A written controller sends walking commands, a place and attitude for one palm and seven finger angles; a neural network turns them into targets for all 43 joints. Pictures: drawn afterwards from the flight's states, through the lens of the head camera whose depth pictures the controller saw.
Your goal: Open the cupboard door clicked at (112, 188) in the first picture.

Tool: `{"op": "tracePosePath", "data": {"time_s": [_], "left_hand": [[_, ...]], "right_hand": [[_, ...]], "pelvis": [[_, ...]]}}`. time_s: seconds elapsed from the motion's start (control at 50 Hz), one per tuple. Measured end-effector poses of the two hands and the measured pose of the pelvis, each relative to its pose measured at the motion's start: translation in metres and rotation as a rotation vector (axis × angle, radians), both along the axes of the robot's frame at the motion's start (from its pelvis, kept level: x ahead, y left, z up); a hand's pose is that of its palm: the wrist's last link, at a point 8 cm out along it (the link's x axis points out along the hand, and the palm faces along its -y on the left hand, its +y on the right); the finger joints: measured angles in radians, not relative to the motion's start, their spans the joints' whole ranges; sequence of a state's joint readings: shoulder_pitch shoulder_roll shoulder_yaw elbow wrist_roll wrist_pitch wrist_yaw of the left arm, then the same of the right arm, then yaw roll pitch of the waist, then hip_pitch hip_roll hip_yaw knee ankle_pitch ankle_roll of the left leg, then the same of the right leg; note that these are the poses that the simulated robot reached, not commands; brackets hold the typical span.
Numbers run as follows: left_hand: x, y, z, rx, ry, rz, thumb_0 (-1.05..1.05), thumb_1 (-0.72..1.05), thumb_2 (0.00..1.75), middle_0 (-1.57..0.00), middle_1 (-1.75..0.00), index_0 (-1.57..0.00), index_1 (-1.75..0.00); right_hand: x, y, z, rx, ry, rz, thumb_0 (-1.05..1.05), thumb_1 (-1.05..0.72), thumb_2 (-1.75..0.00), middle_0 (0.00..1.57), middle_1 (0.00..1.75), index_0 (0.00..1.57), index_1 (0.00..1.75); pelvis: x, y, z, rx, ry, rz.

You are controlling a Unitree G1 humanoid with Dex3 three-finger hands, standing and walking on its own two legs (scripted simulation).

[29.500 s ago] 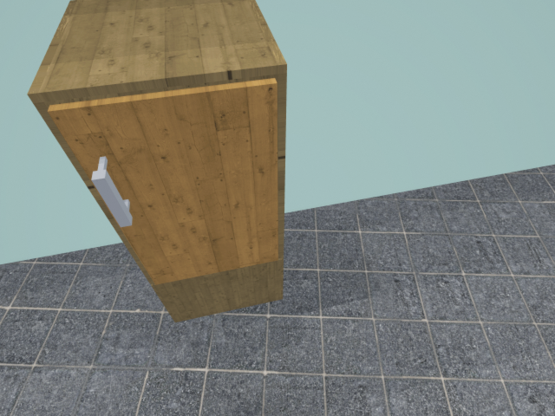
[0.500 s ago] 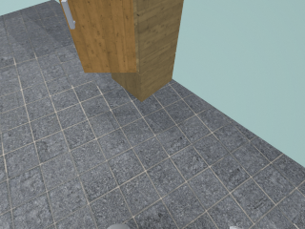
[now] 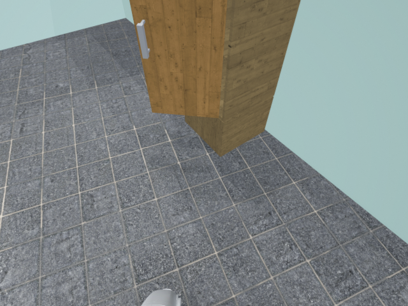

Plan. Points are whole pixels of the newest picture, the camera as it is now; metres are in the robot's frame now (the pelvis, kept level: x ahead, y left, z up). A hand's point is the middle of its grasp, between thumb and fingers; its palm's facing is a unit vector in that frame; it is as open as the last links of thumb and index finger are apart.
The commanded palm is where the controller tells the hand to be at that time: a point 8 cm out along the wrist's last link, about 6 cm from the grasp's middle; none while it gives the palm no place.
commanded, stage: take the last steps up to it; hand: left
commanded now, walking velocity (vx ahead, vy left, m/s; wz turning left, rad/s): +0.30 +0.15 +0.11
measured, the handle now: (144, 39) +1.06 +0.32 -0.01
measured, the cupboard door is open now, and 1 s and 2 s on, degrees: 47 47 47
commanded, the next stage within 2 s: come to a stop and stand still in 1.10 s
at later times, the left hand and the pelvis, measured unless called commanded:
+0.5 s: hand (101, 252) +0.25 +0.28 -0.16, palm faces +0.05 -0.98 -0.19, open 7.4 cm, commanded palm none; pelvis +0.16 +0.09 +0.00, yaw +1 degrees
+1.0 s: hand (98, 238) +0.30 +0.31 -0.19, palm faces +0.11 -0.98 -0.17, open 7.3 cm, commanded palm none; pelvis +0.36 +0.13 -0.01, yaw +1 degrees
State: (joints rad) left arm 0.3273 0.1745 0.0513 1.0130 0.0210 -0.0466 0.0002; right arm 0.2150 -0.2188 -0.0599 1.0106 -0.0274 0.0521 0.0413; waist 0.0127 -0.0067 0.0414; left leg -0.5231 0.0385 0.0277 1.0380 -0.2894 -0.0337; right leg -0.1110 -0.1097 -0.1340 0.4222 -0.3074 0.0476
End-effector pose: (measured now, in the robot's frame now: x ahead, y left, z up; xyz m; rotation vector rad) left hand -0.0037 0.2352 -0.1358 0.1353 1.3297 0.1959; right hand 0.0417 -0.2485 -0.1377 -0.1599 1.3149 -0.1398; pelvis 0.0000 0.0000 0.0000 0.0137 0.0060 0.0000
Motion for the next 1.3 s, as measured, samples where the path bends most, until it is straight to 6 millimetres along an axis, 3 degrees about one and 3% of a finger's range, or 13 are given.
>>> {"op": "tracePosePath", "data": {"time_s": [0.14,0.22,0.3,0.4,0.52,0.62,0.68,0.74,0.9,1.02,1.06,1.12,1.3], "left_hand": [[-0.019,0.024,-0.016,-0.059,0.152,0.092,0.0,0.9,0.9,-0.2,-0.3,-0.2,-0.3],[-0.005,0.055,-0.036,-0.067,0.22,0.103,0.0,0.9,0.9,-0.2,-0.3,-0.2,-0.3],[0.057,0.081,-0.03,-0.038,0.14,0.068,0.01,0.9,0.9,-0.19,-0.3,-0.2,-0.3],[0.156,0.095,-0.008,-0.017,-0.051,0.015,0.0,0.91,0.9,-0.19,-0.29,-0.19,-0.3],[0.261,0.088,0.01,-0.006,-0.196,-0.069,0.0,0.91,0.9,-0.19,-0.29,-0.19,-0.3],[0.328,0.072,0.009,0.009,-0.263,-0.125,0.0,0.9,0.9,-0.19,-0.29,-0.2,-0.3],[0.339,0.066,0.009,0.002,-0.261,-0.11,0.0,0.9,0.9,-0.19,-0.29,-0.2,-0.3],[0.332,0.066,0.009,-0.007,-0.199,-0.067,-0.01,0.91,0.9,-0.2,-0.3,-0.2,-0.3],[0.302,0.1,0.001,-0.006,0.01,0.03,-0.01,0.94,0.9,-0.2,-0.3,-0.2,-0.3],[0.294,0.127,-0.027,-0.06,0.181,0.079,0.0,0.92,0.9,-0.2,-0.3,-0.2,-0.3],[0.307,0.135,-0.031,-0.062,0.208,0.063,0.0,0.91,0.9,-0.2,-0.3,-0.2,-0.3],[0.346,0.145,-0.028,-0.059,0.173,0.038,0.0,0.91,0.9,-0.19,-0.29,-0.2,-0.3],[0.489,0.153,-0.008,-0.014,-0.058,-0.052,0.01,0.93,0.9,-0.19,-0.29,-0.2,-0.3]], "right_hand": [[0.092,0.041,0.005,-0.022,-0.074,0.111,0.01,-0.91,-0.9,0.19,0.3,0.2,0.3],[0.135,0.071,-0.005,-0.054,-0.163,0.134,0.01,-0.91,-0.9,0.2,0.3,0.2,0.3],[0.137,0.097,-0.002,-0.034,-0.142,0.105,0.0,-0.91,-0.9,0.2,0.3,0.2,0.3],[0.127,0.103,0.002,-0.028,-0.067,0.044,0.0,-0.94,-0.9,0.2,0.3,0.21,0.3],[0.114,0.108,-0.008,0.017,0.051,-0.025,0.0,-0.93,-0.9,0.2,0.3,0.21,0.3],[0.116,0.107,-0.025,0.057,0.141,-0.078,0.0,-0.91,-0.9,0.2,0.3,0.2,0.3],[0.135,0.105,-0.024,0.063,0.176,-0.078,0.01,-0.91,-0.9,0.2,0.3,0.2,0.3],[0.172,0.103,-0.015,0.053,0.149,-0.072,0.01,-0.91,-0.9,0.2,0.3,0.2,0.3],[0.307,0.116,0.001,0.025,-0.012,0.014,0.01,-0.91,-0.9,0.19,0.3,0.2,0.3],[0.409,0.146,-0.002,-0.03,-0.168,0.082,0.01,-0.91,-0.9,0.19,0.3,0.2,0.3],[0.426,0.156,-0.001,-0.041,-0.193,0.077,0.0,-0.91,-0.9,0.19,0.3,0.2,0.3],[0.434,0.17,0.001,-0.035,-0.181,0.061,0.0,-0.91,-0.9,0.2,0.3,0.2,0.3],[0.42,0.176,-0.004,-0.014,-0.029,-0.019,-0.01,-0.94,-0.9,0.2,0.3,0.21,0.3]], "pelvis": [[0.046,0.039,-0.008,0.006,0.007,0.042],[0.07,0.066,-0.026,-0.011,-0.004,0.041],[0.09,0.077,-0.016,-0.007,-0.008,0.029],[0.121,0.088,-0.003,0.002,-0.006,0.023],[0.165,0.089,-0.001,0.023,-0.009,0.007],[0.208,0.078,-0.012,0.026,-0.017,-0.006],[0.229,0.076,-0.01,0.008,-0.023,0.004],[0.25,0.077,-0.002,0.0,-0.014,0.004],[0.31,0.099,0.004,-0.007,0.002,0.021],[0.362,0.137,-0.017,-0.029,-0.012,0.007],[0.374,0.144,-0.019,-0.017,-0.016,-0.007],[0.39,0.152,-0.014,-0.006,-0.009,-0.019],[0.44,0.156,-0.003,0.004,-0.01,-0.027]]}}
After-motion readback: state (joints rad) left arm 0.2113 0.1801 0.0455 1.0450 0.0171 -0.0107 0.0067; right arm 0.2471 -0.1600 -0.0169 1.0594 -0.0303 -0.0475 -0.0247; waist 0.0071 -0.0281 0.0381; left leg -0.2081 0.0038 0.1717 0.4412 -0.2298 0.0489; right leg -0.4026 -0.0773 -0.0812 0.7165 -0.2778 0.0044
